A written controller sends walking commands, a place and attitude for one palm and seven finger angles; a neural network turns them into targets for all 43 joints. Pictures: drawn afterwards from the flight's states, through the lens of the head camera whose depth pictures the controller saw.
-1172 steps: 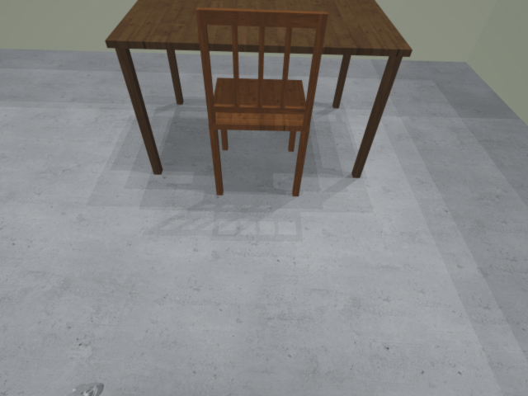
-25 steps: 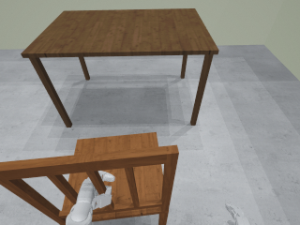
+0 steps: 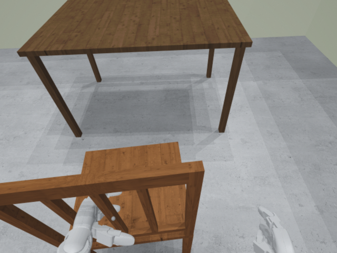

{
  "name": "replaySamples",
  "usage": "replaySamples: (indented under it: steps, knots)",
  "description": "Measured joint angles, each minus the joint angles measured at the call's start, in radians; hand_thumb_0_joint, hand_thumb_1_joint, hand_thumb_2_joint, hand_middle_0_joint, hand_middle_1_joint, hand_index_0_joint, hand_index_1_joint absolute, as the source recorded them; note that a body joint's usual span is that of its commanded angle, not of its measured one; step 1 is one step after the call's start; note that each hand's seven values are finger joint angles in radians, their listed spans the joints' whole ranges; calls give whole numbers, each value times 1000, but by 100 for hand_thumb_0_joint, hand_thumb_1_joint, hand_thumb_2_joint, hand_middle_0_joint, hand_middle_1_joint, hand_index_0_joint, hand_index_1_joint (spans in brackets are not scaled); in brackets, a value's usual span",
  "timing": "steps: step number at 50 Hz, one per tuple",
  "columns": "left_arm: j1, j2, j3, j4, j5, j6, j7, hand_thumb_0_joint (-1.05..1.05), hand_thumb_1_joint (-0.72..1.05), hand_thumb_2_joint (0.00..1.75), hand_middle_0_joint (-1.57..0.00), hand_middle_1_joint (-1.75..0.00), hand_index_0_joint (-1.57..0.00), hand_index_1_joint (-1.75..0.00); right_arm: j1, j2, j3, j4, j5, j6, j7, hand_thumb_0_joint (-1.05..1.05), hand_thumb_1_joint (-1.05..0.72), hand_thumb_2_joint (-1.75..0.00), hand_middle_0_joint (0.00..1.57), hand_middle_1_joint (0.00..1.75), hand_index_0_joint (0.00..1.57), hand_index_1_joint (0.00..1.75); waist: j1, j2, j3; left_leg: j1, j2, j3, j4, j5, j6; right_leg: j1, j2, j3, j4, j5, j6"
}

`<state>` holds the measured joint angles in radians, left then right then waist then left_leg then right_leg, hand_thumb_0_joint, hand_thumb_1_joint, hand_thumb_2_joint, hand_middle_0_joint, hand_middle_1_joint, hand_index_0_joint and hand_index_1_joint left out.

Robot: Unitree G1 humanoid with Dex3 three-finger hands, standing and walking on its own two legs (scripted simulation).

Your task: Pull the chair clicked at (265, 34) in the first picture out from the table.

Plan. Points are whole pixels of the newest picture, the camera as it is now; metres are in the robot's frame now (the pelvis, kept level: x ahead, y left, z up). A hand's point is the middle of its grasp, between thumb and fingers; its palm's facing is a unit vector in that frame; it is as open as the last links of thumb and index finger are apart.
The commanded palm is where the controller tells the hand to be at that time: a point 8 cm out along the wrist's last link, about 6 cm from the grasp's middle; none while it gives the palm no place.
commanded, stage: open the thumb and straighten the fingers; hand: left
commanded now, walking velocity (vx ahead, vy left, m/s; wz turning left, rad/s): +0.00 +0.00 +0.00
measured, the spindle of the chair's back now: (112, 215) +0.23 +0.16 -0.06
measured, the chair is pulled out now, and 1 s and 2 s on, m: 0.69 0.69 0.69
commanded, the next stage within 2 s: draw the fingers out of the gap in 0.28 s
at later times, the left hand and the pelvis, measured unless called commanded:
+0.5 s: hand (107, 227) +0.20 +0.16 -0.03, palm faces +0.05 -0.98 -0.19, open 17.4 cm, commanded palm +0.16 +0.21 -0.01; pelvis +0.02 +0.00 -0.01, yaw +1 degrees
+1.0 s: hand out of the picture +0.13 +0.15 -0.03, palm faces +0.05 -0.98 -0.18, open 17.5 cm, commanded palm +0.09 +0.20 -0.01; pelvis +0.02 +0.01 -0.03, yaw +1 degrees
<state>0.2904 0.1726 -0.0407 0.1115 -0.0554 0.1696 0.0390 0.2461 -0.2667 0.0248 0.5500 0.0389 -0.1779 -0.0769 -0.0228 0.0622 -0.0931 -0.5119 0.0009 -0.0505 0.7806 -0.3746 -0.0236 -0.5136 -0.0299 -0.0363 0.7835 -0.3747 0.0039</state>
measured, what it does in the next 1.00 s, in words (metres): stands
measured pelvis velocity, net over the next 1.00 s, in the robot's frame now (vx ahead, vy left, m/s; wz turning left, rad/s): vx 0.02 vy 0.01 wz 0.02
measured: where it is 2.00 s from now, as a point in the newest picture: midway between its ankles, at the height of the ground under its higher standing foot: outside the picture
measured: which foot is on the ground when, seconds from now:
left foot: down 0.00-1.00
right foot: down 0.00-1.00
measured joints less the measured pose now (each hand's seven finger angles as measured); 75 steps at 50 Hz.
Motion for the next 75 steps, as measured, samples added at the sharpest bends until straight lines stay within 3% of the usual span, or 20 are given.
replaySamples:
  steps: [12,19,26,50,64,68,75]
  knots:
    - [83,11,2,-135,5,52,-7,-1,-53,20,-10,-29,-10,-29,17,18,16,-16,-9,-20,-20,1,-90,-90,20,30,20,30,11,-1,-19,-51,-5,-16,73,-48,0,-40,-5,-15,63,-49,1]
    - [116,16,-16,-192,9,70,-4,-1,-54,20,-3,-8,-3,-8,21,11,11,-22,-11,-29,-31,1,-90,-90,20,30,20,30,9,-3,-22,-75,-7,-25,102,-64,1,-56,-7,-24,83,-64,2]
    - [214,14,3,-269,12,80,-1,-1,-54,20,-1,-2,-1,-2,22,28,-5,-29,-8,-11,-33,1,-90,-90,20,30,20,30,7,-14,-41,-84,-4,-21,114,-76,1,-67,-3,-20,94,-73,2]
    - [491,13,-48,-462,43,50,-13,-1,-54,20,-3,-1,-1,0,15,67,-15,-77,-2,0,-48,1,-90,-90,20,30,20,30,26,-5,-74,-155,-4,-32,207,-120,7,-123,-3,-30,163,-108,6]
    - [668,15,-62,-550,60,-2,-27,-1,-54,20,-1,0,-1,0,23,76,-38,-101,5,2,-60,1,-90,-90,20,30,20,30,47,-8,-97,-205,-2,-37,266,-142,7,-169,0,-33,215,-126,5]
    - [693,-5,-45,-568,-30,-127,-56,-1,-54,20,0,0,-1,0,25,80,-44,-94,9,-37,-62,1,-90,-90,20,30,20,30,56,-14,-95,-227,-1,-42,291,-147,4,-188,2,-38,236,-130,4]
    - [609,17,25,-563,-96,-366,-122,-1,-54,20,0,0,-2,-1,5,85,-48,-56,14,-66,-41,1,-90,-90,20,30,20,30,72,-14,-72,-266,3,-51,338,-149,-3,-225,6,-45,281,-132,-3]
